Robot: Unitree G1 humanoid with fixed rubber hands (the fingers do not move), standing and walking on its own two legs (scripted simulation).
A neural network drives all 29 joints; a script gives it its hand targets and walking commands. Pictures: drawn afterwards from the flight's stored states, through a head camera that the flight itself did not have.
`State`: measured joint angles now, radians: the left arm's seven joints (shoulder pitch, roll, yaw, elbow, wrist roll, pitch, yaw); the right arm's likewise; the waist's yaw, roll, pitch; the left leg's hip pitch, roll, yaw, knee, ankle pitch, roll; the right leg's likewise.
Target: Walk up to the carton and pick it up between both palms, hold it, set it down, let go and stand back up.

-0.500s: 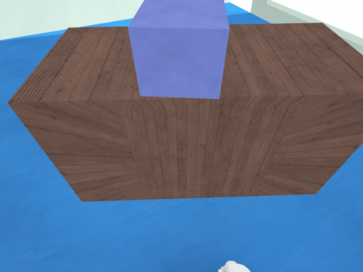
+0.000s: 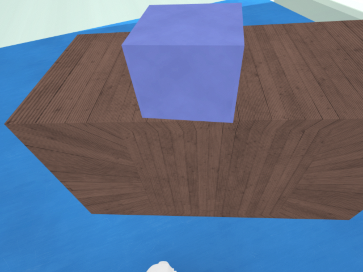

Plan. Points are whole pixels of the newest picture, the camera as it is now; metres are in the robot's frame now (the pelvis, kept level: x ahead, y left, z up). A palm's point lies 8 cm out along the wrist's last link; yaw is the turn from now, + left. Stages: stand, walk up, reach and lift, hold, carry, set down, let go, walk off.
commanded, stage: walk up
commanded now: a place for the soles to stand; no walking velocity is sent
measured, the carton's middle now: (190, 62) +0.68 +0.04 +0.12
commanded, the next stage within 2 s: none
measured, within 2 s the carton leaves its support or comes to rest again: neither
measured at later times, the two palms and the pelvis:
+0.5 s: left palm out of the picture +0.13 +0.32 -0.10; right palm out of the picture +0.13 -0.30 -0.12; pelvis +0.06 +0.01 -0.01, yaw -2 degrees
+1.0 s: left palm (84, 241) +0.21 +0.30 -0.10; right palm out of the picture +0.16 -0.30 -0.10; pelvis +0.09 +0.01 +0.01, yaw -1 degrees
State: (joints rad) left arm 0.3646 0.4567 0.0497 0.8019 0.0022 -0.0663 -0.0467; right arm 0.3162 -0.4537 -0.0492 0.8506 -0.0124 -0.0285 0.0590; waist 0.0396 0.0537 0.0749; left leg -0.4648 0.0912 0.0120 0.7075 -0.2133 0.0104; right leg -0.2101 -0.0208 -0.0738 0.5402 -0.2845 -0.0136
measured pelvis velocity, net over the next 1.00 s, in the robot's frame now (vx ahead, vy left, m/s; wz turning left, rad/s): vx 0.09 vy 0.01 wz -0.02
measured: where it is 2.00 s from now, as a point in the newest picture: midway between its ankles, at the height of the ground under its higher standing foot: outside the picture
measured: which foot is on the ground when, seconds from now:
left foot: up 0.00-0.04, down 0.06-1.00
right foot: down 0.00-0.08, up 0.10-0.38, down 0.40-1.00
